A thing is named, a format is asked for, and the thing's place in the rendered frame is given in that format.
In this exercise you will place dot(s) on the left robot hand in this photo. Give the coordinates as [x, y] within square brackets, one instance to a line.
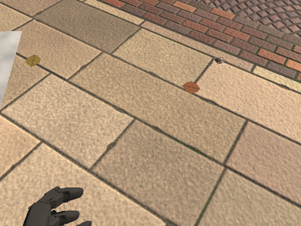
[40, 213]

